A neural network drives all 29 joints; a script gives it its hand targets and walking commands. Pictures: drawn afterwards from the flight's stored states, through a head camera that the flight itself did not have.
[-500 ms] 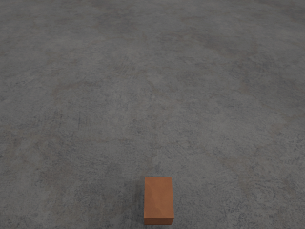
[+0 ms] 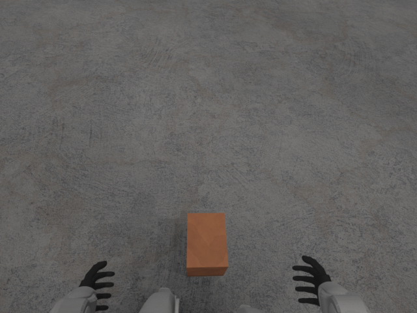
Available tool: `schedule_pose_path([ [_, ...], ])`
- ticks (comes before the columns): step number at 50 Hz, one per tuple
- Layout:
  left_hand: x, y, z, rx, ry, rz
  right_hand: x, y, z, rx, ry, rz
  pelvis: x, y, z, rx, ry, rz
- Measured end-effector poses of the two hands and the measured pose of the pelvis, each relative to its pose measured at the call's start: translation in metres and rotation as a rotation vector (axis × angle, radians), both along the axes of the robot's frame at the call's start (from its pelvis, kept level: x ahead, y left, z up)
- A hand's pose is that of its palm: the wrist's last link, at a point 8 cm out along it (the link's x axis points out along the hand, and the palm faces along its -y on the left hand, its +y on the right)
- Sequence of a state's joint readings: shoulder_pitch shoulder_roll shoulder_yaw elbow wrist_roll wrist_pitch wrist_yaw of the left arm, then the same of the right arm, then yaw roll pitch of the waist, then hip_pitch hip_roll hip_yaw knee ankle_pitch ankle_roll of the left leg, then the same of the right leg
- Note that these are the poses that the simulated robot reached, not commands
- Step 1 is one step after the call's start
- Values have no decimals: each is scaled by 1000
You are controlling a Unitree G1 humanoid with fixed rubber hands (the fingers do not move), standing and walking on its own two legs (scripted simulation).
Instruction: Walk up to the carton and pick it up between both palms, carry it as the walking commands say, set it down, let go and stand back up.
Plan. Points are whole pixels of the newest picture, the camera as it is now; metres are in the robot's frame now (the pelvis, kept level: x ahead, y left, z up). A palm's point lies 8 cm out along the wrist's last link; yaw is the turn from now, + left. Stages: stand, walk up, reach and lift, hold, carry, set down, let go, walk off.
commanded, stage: reach and lift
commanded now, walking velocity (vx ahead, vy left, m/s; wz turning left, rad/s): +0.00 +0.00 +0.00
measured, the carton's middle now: (205, 244) +0.43 +0.00 -0.64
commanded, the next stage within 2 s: none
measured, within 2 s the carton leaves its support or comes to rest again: neither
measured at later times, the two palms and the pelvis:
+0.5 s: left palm (115, 274) +0.21 +0.21 -0.13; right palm (304, 280) +0.21 -0.20 -0.13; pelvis -0.03 +0.01 -0.04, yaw -4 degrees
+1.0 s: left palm (136, 230) +0.32 +0.19 -0.18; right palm (280, 225) +0.35 -0.18 -0.17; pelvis -0.08 +0.00 -0.08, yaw -3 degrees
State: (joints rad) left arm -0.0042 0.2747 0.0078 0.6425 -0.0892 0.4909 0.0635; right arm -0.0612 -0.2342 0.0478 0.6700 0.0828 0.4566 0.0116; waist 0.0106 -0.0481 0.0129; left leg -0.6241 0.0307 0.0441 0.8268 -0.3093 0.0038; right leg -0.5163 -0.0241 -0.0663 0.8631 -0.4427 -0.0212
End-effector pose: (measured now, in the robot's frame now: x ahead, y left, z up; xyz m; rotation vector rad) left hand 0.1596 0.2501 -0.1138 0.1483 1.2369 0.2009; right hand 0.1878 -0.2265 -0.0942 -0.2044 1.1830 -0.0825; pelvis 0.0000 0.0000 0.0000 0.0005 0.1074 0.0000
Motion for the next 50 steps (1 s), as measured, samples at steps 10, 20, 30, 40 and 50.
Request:
schedule_pose_path([
  [10, -2, -38, 3, -72, 81, -12, -32, 20, -20, 67, 160, -10, 20, 8, 6, 0, 123, -35],
  [20, 29, -43, -27, -57, -119, -37, 12, 17, -44, 68, -98, 3, -12, 9, -27, 23, 233, -67],
  [30, 42, -44, -31, -57, -182, -1, 34, 17, -41, 65, -169, 0, -39, 5, -43, 24, 196, -69],
  [40, 94, -51, -51, -72, -298, 31, 94, 36, -64, 93, -244, -1, -70, 3, -71, 16, 230, -55],
  [50, 159, -57, -63, -63, -419, 84, 163, 47, -77, 99, -359, -3, -75, 4, -84, 11, 363, -58],
])
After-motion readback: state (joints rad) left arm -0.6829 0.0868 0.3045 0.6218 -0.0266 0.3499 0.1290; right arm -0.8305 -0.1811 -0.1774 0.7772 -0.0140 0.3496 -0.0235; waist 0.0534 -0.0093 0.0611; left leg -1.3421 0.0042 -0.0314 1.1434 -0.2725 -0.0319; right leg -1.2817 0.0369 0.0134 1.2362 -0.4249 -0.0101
